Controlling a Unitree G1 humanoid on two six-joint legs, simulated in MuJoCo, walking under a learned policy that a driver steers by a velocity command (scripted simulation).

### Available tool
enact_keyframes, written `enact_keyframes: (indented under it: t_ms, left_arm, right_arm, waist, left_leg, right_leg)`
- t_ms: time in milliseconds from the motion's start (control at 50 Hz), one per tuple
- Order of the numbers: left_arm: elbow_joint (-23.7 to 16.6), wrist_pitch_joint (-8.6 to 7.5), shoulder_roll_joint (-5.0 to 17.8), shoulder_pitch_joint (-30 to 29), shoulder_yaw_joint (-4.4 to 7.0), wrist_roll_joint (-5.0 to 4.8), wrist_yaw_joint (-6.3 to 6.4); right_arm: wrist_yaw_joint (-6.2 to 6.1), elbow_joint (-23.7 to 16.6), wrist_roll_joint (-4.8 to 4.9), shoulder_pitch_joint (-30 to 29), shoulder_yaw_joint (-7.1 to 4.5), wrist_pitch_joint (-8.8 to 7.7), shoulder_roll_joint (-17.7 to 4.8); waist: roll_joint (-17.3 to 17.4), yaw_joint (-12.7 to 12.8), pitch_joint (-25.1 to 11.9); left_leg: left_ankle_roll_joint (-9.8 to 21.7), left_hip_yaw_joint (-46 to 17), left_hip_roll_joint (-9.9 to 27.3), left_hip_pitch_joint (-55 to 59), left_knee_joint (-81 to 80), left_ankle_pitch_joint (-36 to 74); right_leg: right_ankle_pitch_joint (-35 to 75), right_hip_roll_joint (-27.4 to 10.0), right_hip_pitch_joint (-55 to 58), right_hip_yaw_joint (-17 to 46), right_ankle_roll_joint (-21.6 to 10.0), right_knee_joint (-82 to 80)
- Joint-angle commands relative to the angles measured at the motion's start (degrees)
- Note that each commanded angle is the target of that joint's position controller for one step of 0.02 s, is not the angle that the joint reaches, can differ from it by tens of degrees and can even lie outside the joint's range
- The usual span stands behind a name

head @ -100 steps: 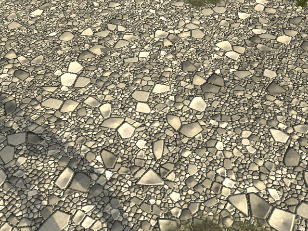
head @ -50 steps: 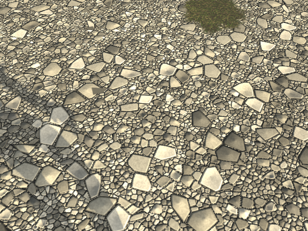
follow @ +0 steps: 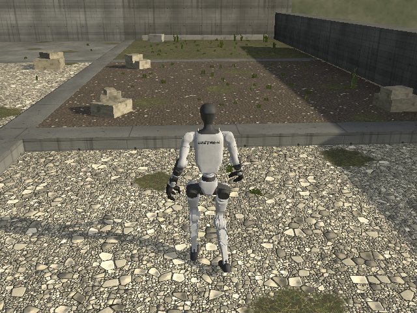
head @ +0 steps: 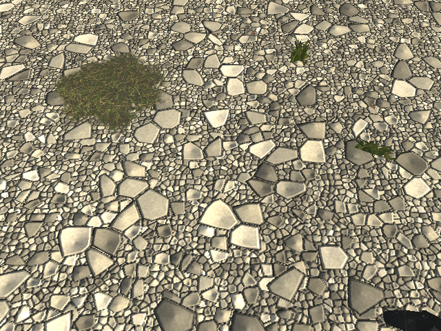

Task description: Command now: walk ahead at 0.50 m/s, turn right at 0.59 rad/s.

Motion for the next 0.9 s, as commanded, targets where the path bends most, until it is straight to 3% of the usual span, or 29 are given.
enact_keyframes:
  t_ms: [20, 40, 60, 100, 180, 260, 300, 340, 380, 400, 420, 440, 460, 480, 520, 540, 580, 640, 700, 760, 820, 860, 880, 900]
  left_arm:
    - [-6.43, -0.84, 8.3, -2.72, 1.14, 0.0, 0.0]
    - [-7.24, -0.72, 7.47, -4.98, 1.22, 0.64, -0.18]
    - [-7.5, -0.42, 6.6, -5.12, 1.42, 0.67, -0.42]
    - [-7.77, 0.29, 4.07, -4.16, 0.99, 0.09, -0.81]
    - [-9.42, -0.25, 1.5, -7.7, -0.24, 1.32, -0.8]
    - [-10.97, -1.98, 0.5, -16.54, -1.23, 1.31, -2.02]
    - [-11.95, -2.46, 1.18, -19.68, -1.16, 0.74, -2.58]
    - [-12.63, -2.97, 2.74, -20.68, -0.69, 0.39, -2.93]
    - [-11.4, -3.42, 4.75, -15.88, 0.36, 0.5, -2.81]
    - [-9.4, -3.46, 7.17, -9.41, 1.66, 1.05, -2.28]
    - [-8.11, -3.38, 11.18, 0.42, 2.97, 2.38, -1.48]
    - [-7.56, -2.65, 16.21, 4.21, 3.87, 3.3, -1.09]
    - [-6.93, -2.6, 11.79, 5.53, 2.9, 2.91, -1.33]
    - [-6.81, -2.76, 8.68, 2.5, 1.8, 2.19, -1.39]
    - [-6.63, -3.05, 4.32, -4.56, 0.36, 1.94, -1.79]
    - [-6.38, -3.39, 3.25, -6.8, 0.11, 2.2, -1.9]
    - [-5.49, -4.17, 3.55, -8.61, 0.56, 2.37, -1.77]
    - [-3.83, -4.6, 5.18, -8.1, 1.37, 2.59, -1.0]
    - [-2.58, -4.31, 6.81, -7.42, 1.9, 2.44, -0.43]
    - [-1.35, -3.77, 8.61, -5.51, 2.51, 1.8, -0.12]
    - [0.04, -2.84, 10.03, -3.91, 3.13, 0.81, -0.14]
    - [0.43, -2.07, 11.57, -4.13, 3.55, 0.34, -0.07]
    - [0.4, -1.6, 12.47, -4.58, 3.74, 0.05, 0.04]
    - [0.28, -1.04, 12.41, -5.46, 3.58, -0.26, 0.11]
  right_arm:
    - [-0.63, -0.98, 0.37, 12.1, -2.46, 1.08, -7.36]
    - [-0.6, -0.66, 0.08, 9.66, -1.98, 1.46, -6.18]
    - [-0.66, -0.43, -0.29, 8.36, -1.54, 1.44, -5.19]
    - [-0.52, 0.36, -0.09, 8.03, -1.75, 1.06, -5.56]
    - [0.06, 3.13, 0.5, 11.17, -2.32, 0.57, -8.24]
    - [-0.09, 3.91, 1.88, 13.36, -2.48, 1.9, -10.27]
    - [-0.15, 4.88, 2.17, 16.37, -2.66, 2.47, -11.44]
    - [-0.28, 5.49, 2.5, 17.54, -2.73, 3.04, -12.0]
    - [-0.56, 5.84, 2.67, 16.8, -2.68, 3.63, -12.3]
    - [-0.6, 5.89, 2.41, 17.19, -2.11, 3.63, -10.73]
    - [-0.51, 4.39, 1.27, 16.29, -0.66, 3.3, -7.04]
    - [-0.55, 2.67, 1.13, 21.98, 1.2, 2.3, -0.86]
    - [-0.57, 3.41, 2.73, 21.1, -0.07, 1.8, -6.1]
    - [-0.58, 2.42, 3.41, 17.2, -1.06, 1.87, -9.17]
    - [-0.82, 1.94, 2.23, 13.59, -1.36, 2.85, -8.38]
    - [-0.73, 2.0, 2.08, 14.06, -1.55, 3.68, -7.57]
    - [-0.52, 1.52, 2.29, 14.15, -1.21, 5.04, -5.06]
    - [-0.31, -0.21, 1.8, 11.21, -1.07, 5.9, -3.99]
    - [0.76, -1.68, 1.65, 6.77, -0.61, 5.78, -3.16]
    - [1.8, -3.89, 1.53, 0.99, -0.3, 5.72, -3.13]
    - [2.51, -6.03, 1.59, -2.54, -0.53, 5.94, -4.26]
    - [2.77, -6.9, 1.46, -1.84, -1.18, 6.09, -5.58]
    - [2.67, -6.5, 1.45, 1.46, -1.96, 6.24, -6.8]
    - [2.4, -4.47, 1.67, 9.55, -3.43, 6.29, -8.98]
  waist:
    - [7.18, -7.59, -6.47]
    - [5.74, -6.29, -2.22]
    - [6.91, -4.77, -0.68]
    - [8.33, -3.76, 0.14]
    - [5.41, -3.34, 0.15]
    - [5.38, -6.19, 1.62]
    - [6.1, -7.32, 1.85]
    - [7.49, -6.79, 1.7]
    - [8.06, -2.9, -0.36]
    - [7.01, 0.08, -4.41]
    - [2.23, 4.58, -12.55]
    - [-13.57, 2.41, -19.81]
    - [-11.42, 3.98, -20.54]
    - [-8.65, 3.49, -12.51]
    - [-5.64, 0.3, -4.97]
    - [-6.23, -1.56, -2.8]
    - [-4.97, -3.4, -0.93]
    - [-2.32, -3.75, 0.77]
    - [-1.94, -2.55, 1.94]
    - [-1.22, -0.55, 3.57]
    - [-1.34, 0.17, 4.87]
    - [-2.41, -1.19, 3.43]
    - [-3.19, -3.37, 0.78]
    - [-2.26, -8.08, -3.44]
  left_leg:
    - [10.37, -30.22, 22.87, 32.93, -13.94, -17.13]
    - [9.57, -24.1, 20.26, 25.61, -15.73, -11.18]
    - [8.71, -19.34, 18.27, 21.24, -17.23, -7.08]
    - [8.91, -12.92, 16.68, 17.22, -20.03, -2.06]
    - [12.04, -8.55, 16.26, 17.56, -22.22, 7.74]
    - [10.39, -4.09, 13.15, 16.19, -21.35, 9.93]
    - [10.15, -5.6, 14.35, 17.96, -19.99, 8.78]
    - [9.24, -8.06, 15.96, 20.18, -17.66, 7.45]
    - [7.36, -8.41, 15.81, 19.75, -12.52, 10.14]
    - [5.73, -6.28, 12.92, 17.29, -4.59, 14.99]
    - [3.07, -3.11, 9.29, 8.02, 11.58, 6.13]
    - [-0.44, 0.2, 1.85, -12.54, 31.76, -22.49]
    - [-0.46, -6.11, 3.17, -18.59, 40.89, -25.8]
    - [-0.08, -6.17, 5.49, -22.0, 43.48, -21.47]
    - [-0.39, -5.11, 8.69, -19.01, 39.84, -13.5]
    - [-0.63, -5.65, 9.82, -15.95, 37.94, -11.12]
    - [-1.22, -5.39, 10.19, -13.49, 36.08, -8.43]
    - [-2.05, -5.83, 10.21, -15.66, 30.3, -2.62]
    - [-1.67, -4.04, 9.65, -14.19, 20.21, 6.2]
    - [-0.49, -1.2, 8.79, -12.61, 12.74, 8.73]
    - [1.57, 0.74, 8.07, -12.92, 8.77, 4.13]
    - [3.66, 3.72, 5.47, -9.02, 7.5, -1.63]
    - [4.92, 5.89, 2.94, -3.52, 7.1, -4.15]
    - [6.71, 7.73, -0.4, 7.39, 3.7, -2.16]
  right_leg:
    - [3.35, -6.89, -32.07, -2.16, 1.23, 21.67]
    - [6.46, -8.52, -30.43, -2.83, 1.3, 18.71]
    - [8.44, -10.29, -27.99, -2.98, 1.1, 16.37]
    - [10.26, -11.53, -25.32, -4.55, 1.27, 13.91]
    - [16.82, -11.68, -25.75, -5.54, 1.86, 1.78]
    - [26.43, -9.67, -19.54, -10.0, 2.83, -14.92]
    - [26.4, -8.28, -17.57, -10.48, 3.2, -19.39]
    - [24.2, -7.47, -15.28, -9.92, 2.43, -23.24]
    - [23.81, -6.15, -6.16, -10.69, 0.8, -28.06]
    - [23.81, -5.93, 4.56, -10.79, -0.74, -28.89]
    - [24.88, -15.47, 20.14, -1.81, -4.46, -27.06]
    - [20.68, -30.25, 36.9, 20.74, -12.39, -30.64]
    - [12.16, -30.26, 34.63, 27.85, -14.12, -34.81]
    - [12.32, -28.05, 28.93, 19.42, -12.02, -35.76]
    - [17.29, -23.18, 16.34, 7.82, -9.53, -39.51]
    - [20.0, -21.78, 11.53, 3.78, -8.76, -41.79]
    - [25.08, -21.61, 7.1, -1.31, -8.88, -44.97]
    - [30.07, -21.86, 7.01, -7.68, -9.04, -46.79]
    - [30.46, -20.48, 7.57, -14.18, -7.55, -47.24]
    - [29.64, -21.07, 9.56, -17.89, -6.33, -46.94]
    - [31.18, -22.64, 14.67, -19.69, -5.04, -44.46]
    - [44.72, -22.92, 17.2, -21.36, -3.9, -38.79]
    - [55.16, -22.35, 17.51, -22.55, -3.09, -32.69]
    - [61.27, -20.27, 15.36, -24.64, -1.56, -21.63]
Velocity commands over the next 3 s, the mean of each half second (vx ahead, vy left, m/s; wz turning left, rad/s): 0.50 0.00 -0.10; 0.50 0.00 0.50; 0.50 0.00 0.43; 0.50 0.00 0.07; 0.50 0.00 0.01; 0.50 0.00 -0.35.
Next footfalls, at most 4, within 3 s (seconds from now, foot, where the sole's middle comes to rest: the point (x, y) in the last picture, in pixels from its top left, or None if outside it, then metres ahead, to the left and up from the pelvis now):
0.42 right None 0.35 -0.17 -0.76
0.92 left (196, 291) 0.59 0.14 -0.76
1.42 right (227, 203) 0.92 0.06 -0.76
1.94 left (134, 172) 1.04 0.41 -0.76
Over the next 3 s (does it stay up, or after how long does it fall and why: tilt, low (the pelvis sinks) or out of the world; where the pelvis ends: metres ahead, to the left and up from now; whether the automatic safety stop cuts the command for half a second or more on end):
stays up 1.46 0.51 0.00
